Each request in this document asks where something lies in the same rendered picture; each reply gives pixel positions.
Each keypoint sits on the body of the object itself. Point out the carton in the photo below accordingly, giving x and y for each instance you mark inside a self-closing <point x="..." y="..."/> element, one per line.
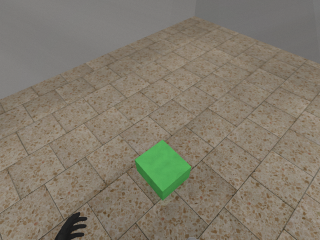
<point x="163" y="169"/>

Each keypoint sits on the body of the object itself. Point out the left robot hand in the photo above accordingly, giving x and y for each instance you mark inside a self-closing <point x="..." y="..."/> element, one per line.
<point x="69" y="227"/>

